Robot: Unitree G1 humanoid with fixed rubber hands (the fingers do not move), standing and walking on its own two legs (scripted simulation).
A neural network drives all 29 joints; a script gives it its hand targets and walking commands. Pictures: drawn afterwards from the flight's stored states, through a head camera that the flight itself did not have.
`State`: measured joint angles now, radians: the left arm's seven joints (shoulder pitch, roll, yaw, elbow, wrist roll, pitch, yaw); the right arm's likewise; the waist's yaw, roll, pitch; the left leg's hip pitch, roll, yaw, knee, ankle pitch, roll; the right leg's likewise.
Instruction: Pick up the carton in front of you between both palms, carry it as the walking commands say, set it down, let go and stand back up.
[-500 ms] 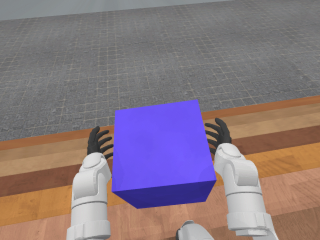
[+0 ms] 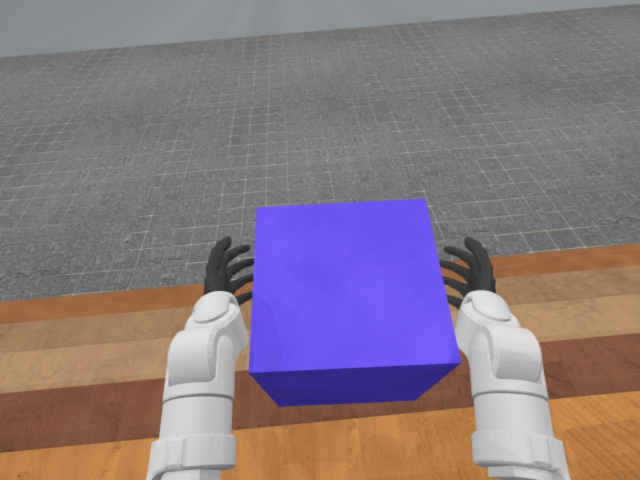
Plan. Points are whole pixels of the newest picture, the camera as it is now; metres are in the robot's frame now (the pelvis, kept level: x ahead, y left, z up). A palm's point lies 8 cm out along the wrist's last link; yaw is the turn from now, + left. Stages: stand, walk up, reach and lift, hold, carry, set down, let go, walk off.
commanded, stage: carry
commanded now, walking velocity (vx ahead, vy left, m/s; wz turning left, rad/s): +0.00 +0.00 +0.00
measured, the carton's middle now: (344, 314) +0.34 -0.01 +0.01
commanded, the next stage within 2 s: none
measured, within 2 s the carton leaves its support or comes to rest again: neither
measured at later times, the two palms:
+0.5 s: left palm (275, 218) +0.67 +0.13 -0.11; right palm (414, 204) +0.70 -0.18 -0.11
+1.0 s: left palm (304, 186) +1.06 +0.10 -0.33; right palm (401, 189) +1.03 -0.22 -0.33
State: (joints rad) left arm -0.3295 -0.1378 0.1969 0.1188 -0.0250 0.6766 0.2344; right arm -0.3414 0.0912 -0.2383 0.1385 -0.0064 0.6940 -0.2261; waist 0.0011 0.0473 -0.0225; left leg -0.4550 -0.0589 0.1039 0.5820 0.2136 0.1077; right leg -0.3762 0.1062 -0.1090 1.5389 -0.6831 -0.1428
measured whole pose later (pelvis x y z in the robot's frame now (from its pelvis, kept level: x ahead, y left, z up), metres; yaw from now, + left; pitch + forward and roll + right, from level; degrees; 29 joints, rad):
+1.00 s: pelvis +0.73 -0.04 -0.39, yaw +1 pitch +0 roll +2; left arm -0.35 -0.12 0.31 0.24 0.05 0.68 0.24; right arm -0.36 0.09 -0.16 0.22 0.05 0.74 -0.25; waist -0.13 0.00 -0.03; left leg -0.38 -0.15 0.08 0.88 -0.50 0.15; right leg -0.76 0.01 0.06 1.31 -0.30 -0.05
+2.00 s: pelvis +1.52 -0.09 -0.82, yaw +2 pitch -1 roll +2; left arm -0.35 -0.11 0.23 0.20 0.01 0.67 0.23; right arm -0.32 0.11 -0.21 0.18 0.00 0.67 -0.24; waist 0.02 -0.06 -0.05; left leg -0.36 -0.08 0.09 1.62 -0.63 0.06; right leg -0.45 0.03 -0.09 0.64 0.18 -0.09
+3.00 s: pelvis +2.20 -0.12 -0.99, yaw +4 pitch +5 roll +1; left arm -0.31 -0.14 0.20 0.05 0.01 0.75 0.23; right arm -0.31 0.08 -0.18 0.05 0.03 0.77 -0.23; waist 0.00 0.00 -0.09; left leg -0.44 -0.02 0.05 1.10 -0.42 0.02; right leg -0.38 0.00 -0.12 0.45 -0.17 -0.07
